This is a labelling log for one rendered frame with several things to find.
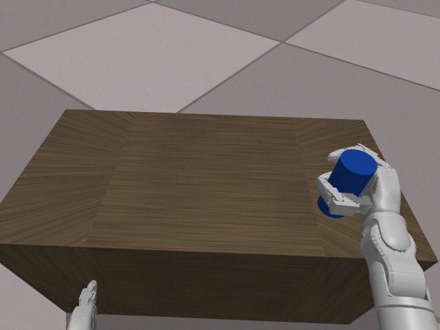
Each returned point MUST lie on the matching right robot arm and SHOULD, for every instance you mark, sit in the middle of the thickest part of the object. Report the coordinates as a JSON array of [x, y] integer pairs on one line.
[[398, 283]]

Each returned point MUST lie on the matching left robot hand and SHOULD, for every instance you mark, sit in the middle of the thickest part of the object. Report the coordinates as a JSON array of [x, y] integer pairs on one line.
[[84, 316]]

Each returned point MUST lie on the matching right robot hand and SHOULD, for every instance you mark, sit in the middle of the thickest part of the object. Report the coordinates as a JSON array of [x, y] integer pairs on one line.
[[381, 194]]

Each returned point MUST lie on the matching can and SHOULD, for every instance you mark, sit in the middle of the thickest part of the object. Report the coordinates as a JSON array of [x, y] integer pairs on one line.
[[351, 174]]

